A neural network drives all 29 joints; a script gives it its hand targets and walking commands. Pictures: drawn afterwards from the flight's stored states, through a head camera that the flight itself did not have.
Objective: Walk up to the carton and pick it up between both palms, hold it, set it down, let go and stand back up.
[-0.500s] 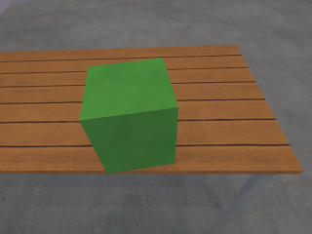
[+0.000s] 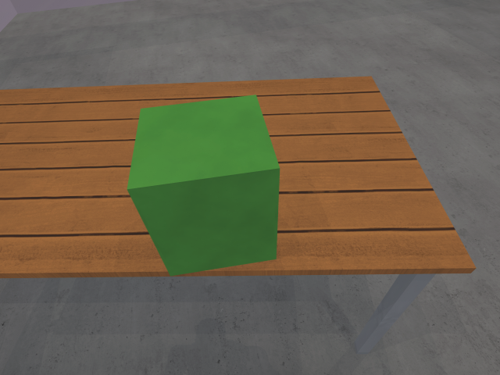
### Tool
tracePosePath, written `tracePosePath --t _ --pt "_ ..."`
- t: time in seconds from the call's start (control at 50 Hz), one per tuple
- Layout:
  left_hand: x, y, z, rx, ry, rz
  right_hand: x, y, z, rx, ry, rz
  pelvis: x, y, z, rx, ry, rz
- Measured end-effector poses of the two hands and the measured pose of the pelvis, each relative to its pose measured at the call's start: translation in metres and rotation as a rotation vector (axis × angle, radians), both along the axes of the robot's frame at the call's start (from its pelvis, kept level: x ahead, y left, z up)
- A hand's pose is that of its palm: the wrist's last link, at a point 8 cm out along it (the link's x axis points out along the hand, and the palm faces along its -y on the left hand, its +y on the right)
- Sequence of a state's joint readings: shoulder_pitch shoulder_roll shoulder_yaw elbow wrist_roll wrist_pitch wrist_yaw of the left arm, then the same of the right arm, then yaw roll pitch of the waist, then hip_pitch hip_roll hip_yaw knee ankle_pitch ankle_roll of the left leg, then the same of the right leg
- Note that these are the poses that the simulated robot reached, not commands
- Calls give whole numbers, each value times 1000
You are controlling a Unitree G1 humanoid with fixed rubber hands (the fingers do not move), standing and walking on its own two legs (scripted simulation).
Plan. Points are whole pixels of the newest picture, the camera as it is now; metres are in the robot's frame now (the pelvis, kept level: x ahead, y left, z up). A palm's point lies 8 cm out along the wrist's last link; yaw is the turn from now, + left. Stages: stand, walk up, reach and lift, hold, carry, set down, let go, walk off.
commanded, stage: walk up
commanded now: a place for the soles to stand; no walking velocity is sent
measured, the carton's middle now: (212, 187) +0.44 +0.11 +0.05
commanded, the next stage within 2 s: reach and lift in 0.40 s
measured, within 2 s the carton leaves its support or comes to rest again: neither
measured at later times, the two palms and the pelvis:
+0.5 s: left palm out of the picture +0.04 +0.25 -0.16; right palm out of the picture +0.04 -0.26 -0.16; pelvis -0.02 -0.01 -0.02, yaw +5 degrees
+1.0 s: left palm out of the picture +0.09 +0.27 -0.10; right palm out of the picture +0.13 -0.21 -0.12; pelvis -0.05 +0.00 -0.03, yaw +7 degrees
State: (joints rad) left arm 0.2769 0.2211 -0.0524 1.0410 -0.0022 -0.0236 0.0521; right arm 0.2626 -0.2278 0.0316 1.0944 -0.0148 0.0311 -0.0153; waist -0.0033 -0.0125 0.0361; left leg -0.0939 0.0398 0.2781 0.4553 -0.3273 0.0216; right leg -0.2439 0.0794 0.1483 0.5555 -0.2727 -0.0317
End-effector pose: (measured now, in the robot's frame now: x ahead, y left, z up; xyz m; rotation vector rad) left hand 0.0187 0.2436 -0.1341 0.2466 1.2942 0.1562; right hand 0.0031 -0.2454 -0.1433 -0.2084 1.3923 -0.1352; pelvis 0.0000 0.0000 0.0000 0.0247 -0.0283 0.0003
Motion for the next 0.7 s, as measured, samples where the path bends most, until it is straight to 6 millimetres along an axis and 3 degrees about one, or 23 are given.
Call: tracePosePath --t 0.2,0.42,0.44,0.48,0.54,0.6,0.64,0.7 --pt "-14 -5 -2 -8 37 5 -17 -5 2 -11 38 -5 -3 -3 1 -1 4 -2" --pt "-13 -10 -4 -17 46 7 -19 -6 2 -14 40 -13 -1 -4 1 -4 10 -1" --pt "-11 -8 -7 -27 73 33 -14 -7 0 -9 34 -2 -3 -4 -2 -6 28 15" --pt "7 -1 -18 -35 132 80 16 -10 -9 7 -1 26 -15 -5 -13 -10 51 63" --pt "64 8 -23 -51 96 87 86 -15 -14 2 -122 63 -32 -6 -29 -22 62 111" --pt "114 13 -11 -50 1 45 149 -12 -5 -5 -273 62 -42 -6 -41 -41 61 134" --pt "127 16 -1 -44 -34 26 170 -4 4 11 -335 54 -44 -5 -44 -51 42 136" --pt "117 17 13 -33 -53 9 174 9 19 41 -384 50 -44 -4 -40 -60 1 131"
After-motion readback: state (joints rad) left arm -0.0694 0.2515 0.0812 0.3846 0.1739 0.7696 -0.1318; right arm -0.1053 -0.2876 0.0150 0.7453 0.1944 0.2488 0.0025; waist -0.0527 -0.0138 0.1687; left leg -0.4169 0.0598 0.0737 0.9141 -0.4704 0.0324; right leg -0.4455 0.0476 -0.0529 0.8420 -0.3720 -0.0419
